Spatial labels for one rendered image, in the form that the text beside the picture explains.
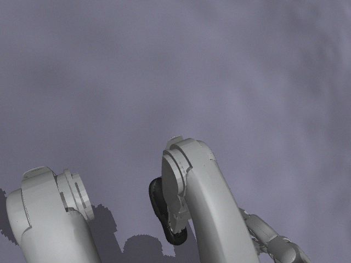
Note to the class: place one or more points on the right robot hand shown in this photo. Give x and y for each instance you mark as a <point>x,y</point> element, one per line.
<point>258,228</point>

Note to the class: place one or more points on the right robot arm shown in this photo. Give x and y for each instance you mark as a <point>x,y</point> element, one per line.
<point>282,250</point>

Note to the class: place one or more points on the right robot foot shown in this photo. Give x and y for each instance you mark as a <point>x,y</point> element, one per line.
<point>160,208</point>

